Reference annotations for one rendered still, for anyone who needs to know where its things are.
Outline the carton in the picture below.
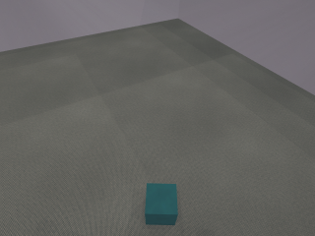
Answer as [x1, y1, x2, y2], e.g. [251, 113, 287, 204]
[145, 183, 178, 225]

